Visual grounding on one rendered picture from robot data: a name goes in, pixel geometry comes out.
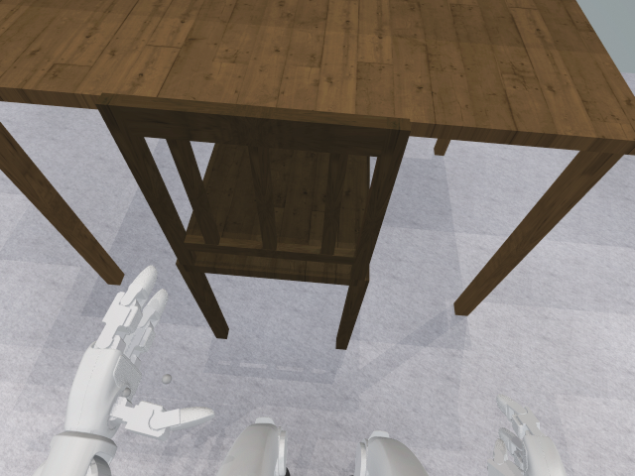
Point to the robot left thigh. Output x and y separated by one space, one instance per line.
259 450

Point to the robot left hand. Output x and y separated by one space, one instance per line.
111 363

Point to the robot thigh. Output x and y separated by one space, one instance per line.
259 450
384 456

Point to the left robot forearm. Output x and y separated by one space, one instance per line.
78 454

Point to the chair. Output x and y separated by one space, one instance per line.
286 194

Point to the table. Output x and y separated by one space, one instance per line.
515 72

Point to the robot right thigh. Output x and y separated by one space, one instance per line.
384 456

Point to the robot right hand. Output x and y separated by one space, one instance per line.
536 455

